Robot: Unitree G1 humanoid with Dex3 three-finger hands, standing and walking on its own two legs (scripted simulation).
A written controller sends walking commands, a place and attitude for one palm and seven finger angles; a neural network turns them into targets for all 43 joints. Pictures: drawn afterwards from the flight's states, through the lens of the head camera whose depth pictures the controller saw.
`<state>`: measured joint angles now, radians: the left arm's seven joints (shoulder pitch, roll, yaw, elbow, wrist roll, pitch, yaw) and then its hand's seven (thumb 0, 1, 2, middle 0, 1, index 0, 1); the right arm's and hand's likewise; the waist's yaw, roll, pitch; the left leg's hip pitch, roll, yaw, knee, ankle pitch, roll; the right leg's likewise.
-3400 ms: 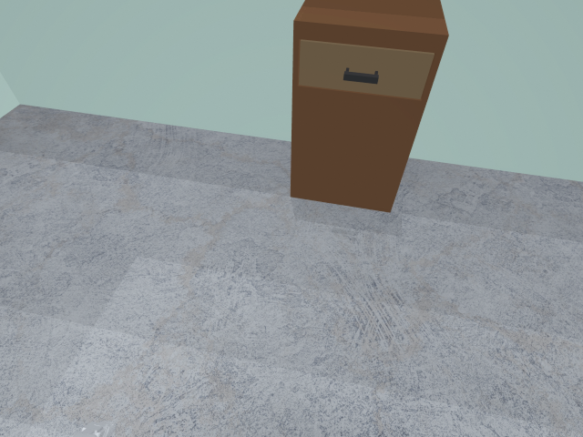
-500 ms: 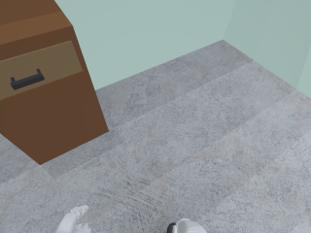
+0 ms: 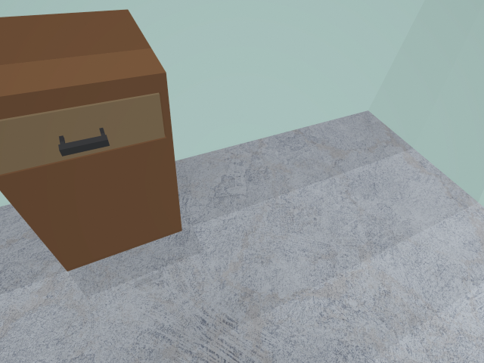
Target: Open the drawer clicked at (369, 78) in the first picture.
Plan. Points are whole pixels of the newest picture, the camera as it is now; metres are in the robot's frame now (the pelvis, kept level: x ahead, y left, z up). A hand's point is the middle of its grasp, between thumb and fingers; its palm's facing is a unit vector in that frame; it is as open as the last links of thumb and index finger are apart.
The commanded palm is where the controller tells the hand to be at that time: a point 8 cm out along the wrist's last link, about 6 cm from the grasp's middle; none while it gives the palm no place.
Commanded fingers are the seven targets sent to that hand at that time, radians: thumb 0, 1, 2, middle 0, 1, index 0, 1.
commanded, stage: turn to face it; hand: left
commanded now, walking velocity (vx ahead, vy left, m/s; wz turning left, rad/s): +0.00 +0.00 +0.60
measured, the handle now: (83, 140) +0.64 +0.45 -0.09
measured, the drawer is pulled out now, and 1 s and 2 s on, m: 0.00 0.00 0.00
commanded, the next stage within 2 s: take the last steps up to it in 0.68 s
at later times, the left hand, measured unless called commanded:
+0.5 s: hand out of the picture +0.02 +0.16 -0.14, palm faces +0.29 -0.91 -0.30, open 7.4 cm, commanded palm none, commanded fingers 0.00 0.90 0.90 -0.20 -0.30 -0.20 -0.30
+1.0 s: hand out of the picture -0.15 +0.16 -0.18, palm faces +0.46 -0.86 -0.21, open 7.4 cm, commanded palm none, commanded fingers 0.00 0.90 0.90 -0.20 -0.30 -0.20 -0.30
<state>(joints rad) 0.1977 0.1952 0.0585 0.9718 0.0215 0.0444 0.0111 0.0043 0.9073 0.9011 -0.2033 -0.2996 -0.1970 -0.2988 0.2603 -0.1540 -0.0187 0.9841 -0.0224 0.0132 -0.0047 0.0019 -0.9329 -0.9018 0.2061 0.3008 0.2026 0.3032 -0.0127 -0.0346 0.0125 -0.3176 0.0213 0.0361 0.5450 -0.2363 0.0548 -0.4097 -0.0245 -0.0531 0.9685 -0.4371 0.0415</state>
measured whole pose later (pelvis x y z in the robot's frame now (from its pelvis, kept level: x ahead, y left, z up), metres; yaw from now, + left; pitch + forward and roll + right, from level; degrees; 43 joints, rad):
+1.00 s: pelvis -0.04 -0.02 +0.01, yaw +25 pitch -2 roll -1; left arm 0.31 0.26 0.05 1.06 0.03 0.04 0.00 0.01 0.91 0.90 -0.20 -0.30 -0.19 -0.30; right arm 0.18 -0.15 -0.02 0.98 -0.01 -0.02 -0.01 0.00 -0.92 -0.90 0.21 0.30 0.20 0.30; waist 0.03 -0.05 0.04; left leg -0.13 0.01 0.08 0.41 -0.26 0.03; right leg -0.42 -0.10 -0.05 1.01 -0.37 0.06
